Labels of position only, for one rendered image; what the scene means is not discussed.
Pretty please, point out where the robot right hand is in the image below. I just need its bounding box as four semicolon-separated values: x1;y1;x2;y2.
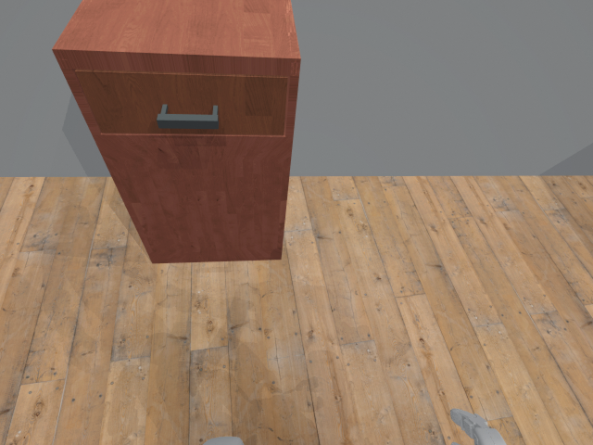
450;409;507;445

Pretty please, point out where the drawer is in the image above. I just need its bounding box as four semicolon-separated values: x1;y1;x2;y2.
75;69;288;135

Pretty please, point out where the cabinet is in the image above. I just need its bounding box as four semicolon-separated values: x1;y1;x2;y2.
52;0;301;263

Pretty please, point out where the handle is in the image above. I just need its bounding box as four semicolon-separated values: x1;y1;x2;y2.
157;104;219;129

